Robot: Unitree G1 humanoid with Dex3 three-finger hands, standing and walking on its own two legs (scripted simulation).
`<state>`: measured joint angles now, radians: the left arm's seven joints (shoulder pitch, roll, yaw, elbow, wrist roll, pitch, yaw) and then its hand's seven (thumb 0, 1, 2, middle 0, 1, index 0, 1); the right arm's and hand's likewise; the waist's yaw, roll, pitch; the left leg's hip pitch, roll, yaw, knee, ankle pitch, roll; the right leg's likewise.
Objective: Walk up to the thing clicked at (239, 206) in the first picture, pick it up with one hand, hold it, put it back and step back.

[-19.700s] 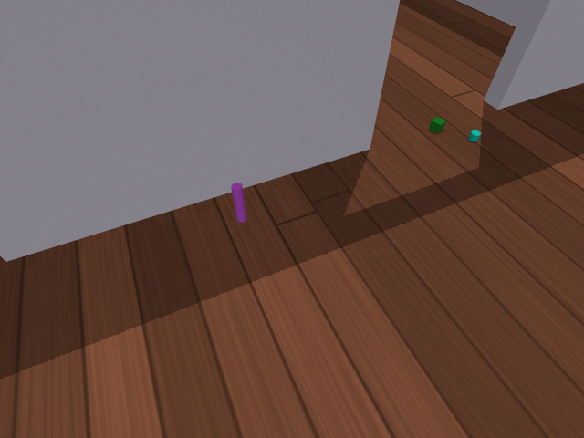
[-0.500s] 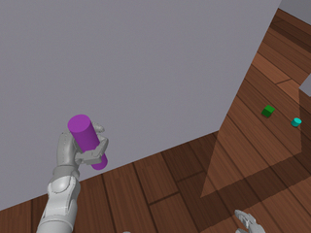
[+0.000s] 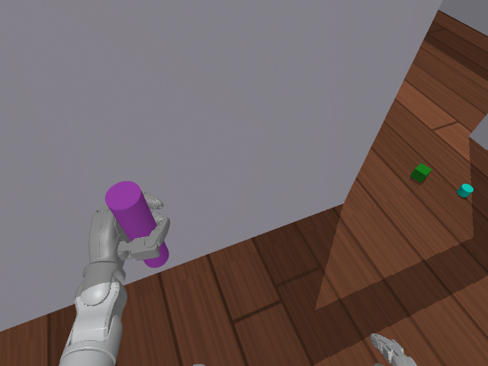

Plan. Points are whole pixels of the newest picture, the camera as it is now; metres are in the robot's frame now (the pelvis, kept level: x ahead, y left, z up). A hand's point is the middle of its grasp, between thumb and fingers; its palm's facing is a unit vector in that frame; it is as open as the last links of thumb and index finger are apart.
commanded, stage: hold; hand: left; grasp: from the side
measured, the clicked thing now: (142, 230) +0.33 +0.18 +0.03
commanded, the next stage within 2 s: crouch in 0.02 s
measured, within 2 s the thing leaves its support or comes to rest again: neither
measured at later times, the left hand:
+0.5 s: hand (156, 247) +0.33 +0.17 -0.03, palm faces +0.13 -0.99 -0.01, open 6.1 cm
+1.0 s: hand (170, 277) +0.36 +0.20 -0.28, palm faces +0.13 -0.99 -0.03, open 6.1 cm
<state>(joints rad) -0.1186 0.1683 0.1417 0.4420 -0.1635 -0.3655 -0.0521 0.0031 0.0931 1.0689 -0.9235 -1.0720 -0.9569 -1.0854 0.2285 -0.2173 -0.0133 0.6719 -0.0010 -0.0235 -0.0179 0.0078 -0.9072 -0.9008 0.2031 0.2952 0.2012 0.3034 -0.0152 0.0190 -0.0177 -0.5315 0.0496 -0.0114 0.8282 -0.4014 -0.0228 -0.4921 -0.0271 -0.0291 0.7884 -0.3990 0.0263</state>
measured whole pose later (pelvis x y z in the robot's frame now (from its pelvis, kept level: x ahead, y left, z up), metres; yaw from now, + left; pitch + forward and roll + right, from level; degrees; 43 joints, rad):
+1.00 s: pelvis -0.07 +0.00 -0.24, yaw -3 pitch +33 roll -4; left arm -0.57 0.33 0.38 1.03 -0.13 -0.76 -0.16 0.00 0.09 1.08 -0.94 -1.05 -0.97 -1.07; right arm 0.11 -0.23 0.01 0.71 -0.09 -0.03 0.06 0.00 -0.91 -0.91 0.20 0.30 0.20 0.30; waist -0.08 -0.01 -0.18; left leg -1.80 0.05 -0.08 1.89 -0.67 -0.03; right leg -1.76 -0.02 -0.03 1.86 -0.68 0.02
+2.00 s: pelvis -0.09 +0.01 -0.42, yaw -9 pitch +27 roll -10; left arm -0.72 0.59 0.53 1.16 -0.05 -0.76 -0.17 0.00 0.08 1.09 -0.94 -1.05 -0.98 -1.06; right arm 0.04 -0.31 0.17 0.69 -0.19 0.05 0.12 0.00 -0.91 -0.90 0.20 0.30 0.20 0.30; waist -0.20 -0.07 0.06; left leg -2.28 0.01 -0.22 2.49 -0.69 -0.04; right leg -2.18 0.02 -0.09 2.38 -0.68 0.06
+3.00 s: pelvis -0.10 +0.02 -0.45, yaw -14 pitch +17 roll -15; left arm -0.75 0.83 0.56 1.42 -0.05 -0.96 -0.07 0.00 0.08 1.09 -0.94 -1.05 -0.98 -1.06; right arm -0.10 -0.36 0.44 0.59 -0.32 0.06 0.13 0.00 -0.90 -0.90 0.21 0.30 0.20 0.30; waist -0.28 -0.22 0.26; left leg -2.25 0.01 -0.35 2.63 -0.71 -0.04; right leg -2.11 0.07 -0.18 2.41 -0.65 0.08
